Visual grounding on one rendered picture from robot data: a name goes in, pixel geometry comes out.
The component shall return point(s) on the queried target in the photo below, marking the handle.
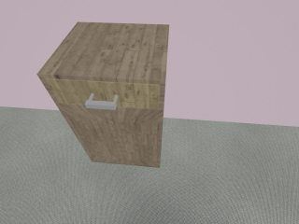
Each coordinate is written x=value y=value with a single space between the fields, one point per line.
x=107 y=105

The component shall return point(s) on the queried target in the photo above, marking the drawer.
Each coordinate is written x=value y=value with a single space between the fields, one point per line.
x=134 y=95

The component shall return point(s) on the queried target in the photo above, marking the cabinet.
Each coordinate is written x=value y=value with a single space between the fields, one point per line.
x=114 y=52

